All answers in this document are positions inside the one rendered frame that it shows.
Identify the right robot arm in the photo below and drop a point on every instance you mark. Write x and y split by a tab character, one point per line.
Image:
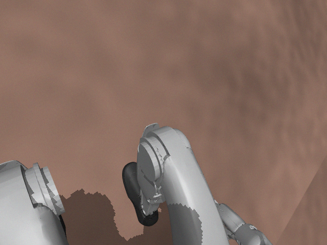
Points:
248	234

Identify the right robot foot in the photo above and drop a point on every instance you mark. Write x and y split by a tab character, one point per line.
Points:
133	190

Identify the left robot foot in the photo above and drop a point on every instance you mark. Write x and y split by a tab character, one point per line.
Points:
62	222

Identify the right robot hand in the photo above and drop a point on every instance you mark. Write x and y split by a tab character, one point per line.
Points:
230	219

